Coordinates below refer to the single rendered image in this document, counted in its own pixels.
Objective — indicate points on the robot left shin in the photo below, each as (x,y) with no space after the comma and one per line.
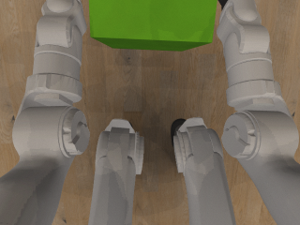
(103,139)

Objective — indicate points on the carton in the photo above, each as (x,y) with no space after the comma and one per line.
(156,25)

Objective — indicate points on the robot right forearm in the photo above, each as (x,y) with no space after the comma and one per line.
(248,60)

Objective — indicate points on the robot right foot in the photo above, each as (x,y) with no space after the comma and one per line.
(175,126)

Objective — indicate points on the left robot upper arm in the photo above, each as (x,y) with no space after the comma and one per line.
(47,139)

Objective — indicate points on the robot right hand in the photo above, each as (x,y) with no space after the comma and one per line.
(223,3)

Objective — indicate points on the right robot upper arm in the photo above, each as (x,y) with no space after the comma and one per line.
(264,143)

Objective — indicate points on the robot left forearm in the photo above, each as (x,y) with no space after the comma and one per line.
(57,57)

